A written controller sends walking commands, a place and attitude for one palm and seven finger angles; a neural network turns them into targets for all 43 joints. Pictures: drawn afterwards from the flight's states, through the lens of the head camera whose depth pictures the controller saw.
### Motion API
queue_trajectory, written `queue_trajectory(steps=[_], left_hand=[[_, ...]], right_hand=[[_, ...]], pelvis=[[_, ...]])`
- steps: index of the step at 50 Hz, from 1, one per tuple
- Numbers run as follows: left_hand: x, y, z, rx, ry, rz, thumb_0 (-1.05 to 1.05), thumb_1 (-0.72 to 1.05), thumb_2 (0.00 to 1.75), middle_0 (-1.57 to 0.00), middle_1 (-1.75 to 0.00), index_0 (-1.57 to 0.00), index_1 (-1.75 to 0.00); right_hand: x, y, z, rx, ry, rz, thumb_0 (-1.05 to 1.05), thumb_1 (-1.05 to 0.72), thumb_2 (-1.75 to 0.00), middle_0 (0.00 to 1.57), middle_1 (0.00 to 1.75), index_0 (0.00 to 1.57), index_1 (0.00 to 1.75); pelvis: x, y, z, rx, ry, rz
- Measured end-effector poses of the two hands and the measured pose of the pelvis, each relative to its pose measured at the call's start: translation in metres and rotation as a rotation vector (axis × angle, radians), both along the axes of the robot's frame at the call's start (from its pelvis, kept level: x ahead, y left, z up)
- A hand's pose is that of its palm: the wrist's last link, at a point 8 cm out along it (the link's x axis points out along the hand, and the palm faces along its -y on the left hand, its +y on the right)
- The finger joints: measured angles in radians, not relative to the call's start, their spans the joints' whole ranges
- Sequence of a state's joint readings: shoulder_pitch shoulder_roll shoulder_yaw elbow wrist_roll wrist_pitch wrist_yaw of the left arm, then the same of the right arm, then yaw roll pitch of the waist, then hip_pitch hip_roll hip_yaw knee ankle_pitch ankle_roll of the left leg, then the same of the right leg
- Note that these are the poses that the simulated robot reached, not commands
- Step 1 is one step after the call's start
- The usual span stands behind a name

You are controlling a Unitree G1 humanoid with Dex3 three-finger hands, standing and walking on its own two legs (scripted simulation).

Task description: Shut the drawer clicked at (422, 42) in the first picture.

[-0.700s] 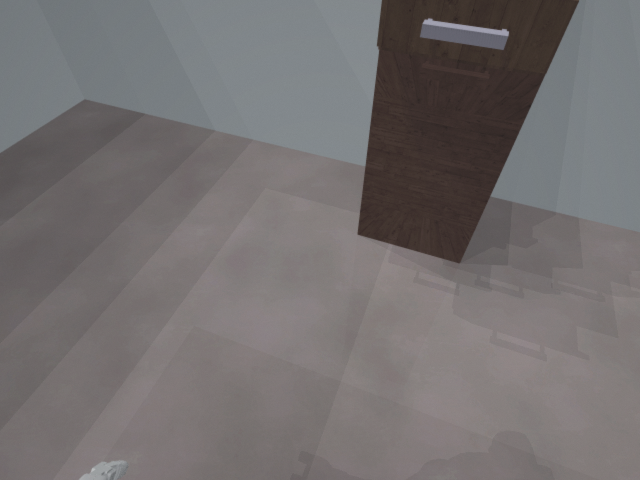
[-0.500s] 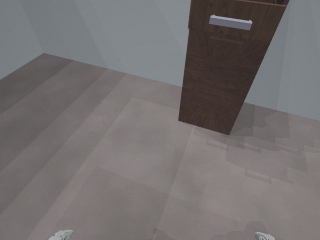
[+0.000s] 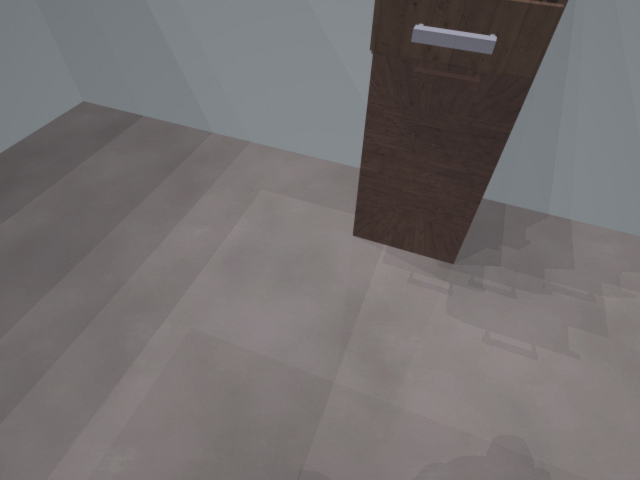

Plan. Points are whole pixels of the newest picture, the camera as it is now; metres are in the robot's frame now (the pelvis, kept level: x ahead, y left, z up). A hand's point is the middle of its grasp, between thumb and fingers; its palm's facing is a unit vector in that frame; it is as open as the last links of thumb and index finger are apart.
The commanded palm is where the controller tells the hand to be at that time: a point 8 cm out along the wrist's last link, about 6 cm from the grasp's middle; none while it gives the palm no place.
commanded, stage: stand and wait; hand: left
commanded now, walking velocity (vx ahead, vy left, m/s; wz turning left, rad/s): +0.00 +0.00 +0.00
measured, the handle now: (454, 35) +0.97 -0.24 +0.15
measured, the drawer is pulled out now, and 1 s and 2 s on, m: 0.15 0.15 0.15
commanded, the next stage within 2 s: look at it before walking up in 0.12 s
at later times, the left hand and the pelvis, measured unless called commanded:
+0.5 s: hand out of the picture +0.07 +0.24 -0.15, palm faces -0.04 -0.94 -0.33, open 7.4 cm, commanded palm none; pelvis -0.01 +0.00 +0.00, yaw +0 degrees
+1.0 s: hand out of the picture +0.07 +0.24 -0.16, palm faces -0.06 -0.94 -0.33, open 7.4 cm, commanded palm none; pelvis +0.00 +0.00 +0.00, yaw -3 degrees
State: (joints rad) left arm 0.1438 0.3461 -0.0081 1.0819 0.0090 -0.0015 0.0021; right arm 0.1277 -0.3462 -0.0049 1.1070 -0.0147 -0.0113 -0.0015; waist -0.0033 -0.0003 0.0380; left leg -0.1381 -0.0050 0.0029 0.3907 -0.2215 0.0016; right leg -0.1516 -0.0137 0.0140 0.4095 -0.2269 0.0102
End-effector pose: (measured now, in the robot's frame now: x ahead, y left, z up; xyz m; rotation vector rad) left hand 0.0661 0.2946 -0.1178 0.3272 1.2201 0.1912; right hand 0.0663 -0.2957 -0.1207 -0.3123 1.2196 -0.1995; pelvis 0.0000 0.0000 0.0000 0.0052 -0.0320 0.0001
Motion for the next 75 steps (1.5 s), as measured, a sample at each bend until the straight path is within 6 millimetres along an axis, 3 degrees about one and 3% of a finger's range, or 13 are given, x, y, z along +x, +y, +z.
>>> queue_trajectory(steps=[9, 48, 57, 64, 70, 75], left_hand=[[0.002, -0.004, 0.002, -0.003, -0.018, -0.009, 0.01, 0.90, 0.90, -0.21, -0.30, -0.20, -0.30], [0.001, -0.007, -0.002, -0.008, 0.010, -0.009, 0.01, 0.90, 0.90, -0.21, -0.30, -0.20, -0.30], [-0.002, -0.038, -0.024, -0.061, 0.068, -0.077, 0.01, 0.90, 0.90, -0.20, -0.30, -0.20, -0.30], [-0.004, -0.073, -0.031, -0.079, 0.046, -0.122, 0.01, 0.90, 0.90, -0.20, -0.30, -0.20, -0.30], [-0.012, -0.087, -0.017, -0.112, 0.085, -0.138, 0.01, 0.90, 0.90, -0.21, -0.30, -0.20, -0.30], [-0.004, -0.080, -0.012, -0.121, 0.115, -0.176, 0.01, 0.90, 0.90, -0.21, -0.30, -0.20, -0.30]], right_hand=[[-0.006, 0.001, -0.001, 0.011, -0.003, -0.005, 0.00, -0.90, -0.89, 0.20, 0.30, 0.21, 0.30], [0.004, 0.001, 0.001, 0.004, -0.022, -0.015, 0.00, -0.90, -0.89, 0.20, 0.30, 0.21, 0.30], [-0.026, 0.022, -0.021, 0.070, -0.051, -0.131, 0.00, -0.90, -0.89, 0.20, 0.30, 0.21, 0.30], [-0.060, 0.017, -0.050, 0.131, -0.018, -0.217, 0.00, -0.90, -0.89, 0.20, 0.30, 0.21, 0.30], [-0.070, 0.014, -0.028, 0.133, -0.019, -0.257, 0.00, -0.91, -0.89, 0.20, 0.30, 0.21, 0.30], [-0.063, 0.012, -0.010, 0.104, -0.070, -0.306, 0.00, -0.91, -0.89, 0.20, 0.30, 0.20, 0.30]], pelvis=[[-0.004, -0.001, 0.001, 0.000, -0.003, -0.001], [-0.003, -0.002, 0.000, -0.001, 0.010, -0.029], [-0.014, -0.005, -0.014, 0.023, 0.016, -0.134], [-0.021, -0.020, -0.028, 0.009, 0.007, -0.201], [-0.015, -0.021, -0.008, 0.014, 0.033, -0.255], [-0.001, -0.015, 0.000, 0.023, 0.052, -0.313]])
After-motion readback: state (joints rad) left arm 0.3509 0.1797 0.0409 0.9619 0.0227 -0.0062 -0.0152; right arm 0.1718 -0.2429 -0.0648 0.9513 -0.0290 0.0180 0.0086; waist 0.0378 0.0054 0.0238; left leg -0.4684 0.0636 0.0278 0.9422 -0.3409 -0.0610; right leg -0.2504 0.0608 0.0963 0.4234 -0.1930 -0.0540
